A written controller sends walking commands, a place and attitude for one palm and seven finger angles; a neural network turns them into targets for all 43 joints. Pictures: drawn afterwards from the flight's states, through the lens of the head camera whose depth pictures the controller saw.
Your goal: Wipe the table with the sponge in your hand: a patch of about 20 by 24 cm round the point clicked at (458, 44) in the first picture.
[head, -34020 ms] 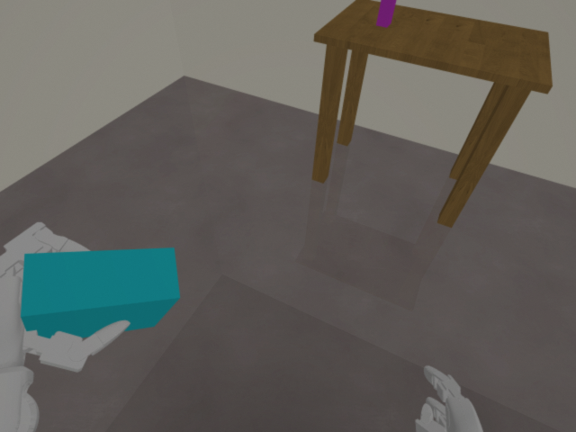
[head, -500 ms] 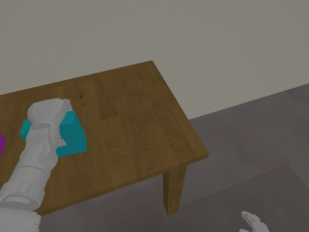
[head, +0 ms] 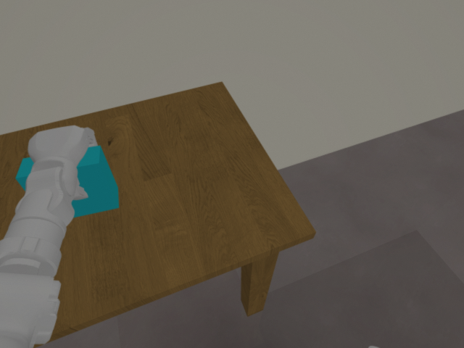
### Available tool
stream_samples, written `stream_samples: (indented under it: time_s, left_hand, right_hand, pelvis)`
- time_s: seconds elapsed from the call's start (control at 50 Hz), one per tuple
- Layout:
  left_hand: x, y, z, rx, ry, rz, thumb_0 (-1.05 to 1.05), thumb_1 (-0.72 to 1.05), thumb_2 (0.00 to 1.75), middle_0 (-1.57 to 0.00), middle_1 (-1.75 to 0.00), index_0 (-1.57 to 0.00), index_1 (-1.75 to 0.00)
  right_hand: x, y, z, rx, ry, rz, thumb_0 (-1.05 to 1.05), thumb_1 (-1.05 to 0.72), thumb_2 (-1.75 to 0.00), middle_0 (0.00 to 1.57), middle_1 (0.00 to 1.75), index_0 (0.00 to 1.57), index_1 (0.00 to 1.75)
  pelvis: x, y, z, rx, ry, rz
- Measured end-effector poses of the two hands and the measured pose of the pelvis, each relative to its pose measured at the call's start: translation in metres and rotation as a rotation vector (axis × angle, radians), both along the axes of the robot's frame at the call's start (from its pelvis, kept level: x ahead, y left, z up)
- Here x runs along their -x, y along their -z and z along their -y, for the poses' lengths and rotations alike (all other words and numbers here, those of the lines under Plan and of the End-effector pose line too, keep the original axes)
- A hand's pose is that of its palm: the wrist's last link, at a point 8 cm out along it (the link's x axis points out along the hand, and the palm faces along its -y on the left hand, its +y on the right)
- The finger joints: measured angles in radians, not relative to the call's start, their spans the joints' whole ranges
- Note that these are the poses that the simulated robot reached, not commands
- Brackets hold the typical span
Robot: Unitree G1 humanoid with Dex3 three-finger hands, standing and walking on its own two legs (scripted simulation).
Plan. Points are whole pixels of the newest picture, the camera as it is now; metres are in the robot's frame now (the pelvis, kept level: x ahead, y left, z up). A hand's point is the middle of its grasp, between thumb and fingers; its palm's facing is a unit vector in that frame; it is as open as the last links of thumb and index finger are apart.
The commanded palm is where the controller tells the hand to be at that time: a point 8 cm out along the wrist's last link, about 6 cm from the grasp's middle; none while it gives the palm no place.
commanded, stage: wipe forward along the first lane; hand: left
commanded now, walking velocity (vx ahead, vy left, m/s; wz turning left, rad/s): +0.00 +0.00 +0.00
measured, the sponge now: (78, 192) +0.38 +0.33 +0.02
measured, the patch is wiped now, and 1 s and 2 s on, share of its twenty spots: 0.45 0.55 0.60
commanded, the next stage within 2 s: slide across to the middle lane in 0.16 s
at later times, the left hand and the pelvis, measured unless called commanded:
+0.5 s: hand (78, 153) +0.43 +0.32 +0.08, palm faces -0.09 +0.01 -1.00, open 9.8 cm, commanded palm +0.42 +0.31 +0.14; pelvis +0.01 +0.01 +0.00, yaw +0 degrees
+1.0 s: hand (103, 152) +0.44 +0.28 +0.08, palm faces -0.05 -0.02 -1.00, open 9.8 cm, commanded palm +0.42 +0.26 +0.13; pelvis +0.02 +0.01 +0.00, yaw +1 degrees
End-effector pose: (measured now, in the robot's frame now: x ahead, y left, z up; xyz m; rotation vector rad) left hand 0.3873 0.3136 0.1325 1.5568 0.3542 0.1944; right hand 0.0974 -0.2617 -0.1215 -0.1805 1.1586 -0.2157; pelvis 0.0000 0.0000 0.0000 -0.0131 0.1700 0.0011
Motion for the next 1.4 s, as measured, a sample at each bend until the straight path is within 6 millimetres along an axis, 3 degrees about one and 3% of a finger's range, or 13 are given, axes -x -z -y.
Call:
stream_samples:
  time_s: [0.32,0.52,0.96,1.14,1.4]
  left_hand:
    - [-0.025,-0.001,-0.010,-0.015,-0.006,-0.010,0.02,-0.53,1.08,-0.80,-1.36,-0.80,-1.37]
    - [-0.030,-0.005,-0.001,-0.016,0.030,0.014,0.01,-0.52,1.08,-0.78,-1.38,-0.79,-1.38]
    - [-0.032,-0.003,0.039,0.004,0.022,0.047,0.00,-0.50,1.08,-0.76,-1.40,-0.76,-1.41]
    - [-0.031,0.000,0.052,0.022,0.018,0.058,0.00,-0.50,1.08,-0.76,-1.41,-0.76,-1.41]
    - [-0.012,0.000,0.060,0.021,0.000,0.088,-0.01,-0.47,1.06,-0.73,-1.42,-0.73,-1.43]
  right_hand:
    - [0.007,-0.001,-0.003,0.009,0.016,-0.043,0.01,-0.90,-0.90,0.20,0.30,0.21,0.30]
    - [0.018,0.002,-0.004,0.011,0.048,-0.083,0.01,-0.90,-0.90,0.20,0.30,0.21,0.30]
    - [-0.046,-0.002,-0.026,-0.042,-0.033,0.038,0.01,-0.90,-0.90,0.20,0.30,0.21,0.30]
    - [-0.045,-0.005,-0.021,-0.038,-0.026,0.042,0.01,-0.90,-0.90,0.20,0.30,0.21,0.30]
    - [-0.037,-0.005,-0.016,-0.048,-0.013,0.037,0.01,-0.90,-0.90,0.20,0.30,0.20,0.30]
  pelvis:
    - [-0.003,0.001,-0.005,0.006,-0.005,-0.032]
    - [-0.010,0.000,-0.010,0.011,-0.004,-0.020]
    - [-0.017,-0.002,-0.011,0.007,-0.019,0.008]
    - [-0.017,-0.002,-0.008,0.006,-0.009,0.015]
    - [-0.014,-0.003,-0.006,0.002,-0.003,0.037]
